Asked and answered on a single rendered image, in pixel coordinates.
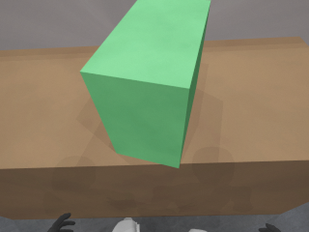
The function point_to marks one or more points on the left robot thigh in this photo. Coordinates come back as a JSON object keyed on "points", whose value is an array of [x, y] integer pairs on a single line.
{"points": [[127, 225]]}

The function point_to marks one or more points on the left robot hand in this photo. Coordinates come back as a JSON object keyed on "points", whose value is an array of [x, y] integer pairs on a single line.
{"points": [[60, 222]]}

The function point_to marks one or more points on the pedestal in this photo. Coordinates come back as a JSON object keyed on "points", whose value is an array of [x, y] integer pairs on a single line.
{"points": [[246, 148]]}

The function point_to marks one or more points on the carton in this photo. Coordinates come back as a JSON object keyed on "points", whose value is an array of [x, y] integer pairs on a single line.
{"points": [[143, 77]]}

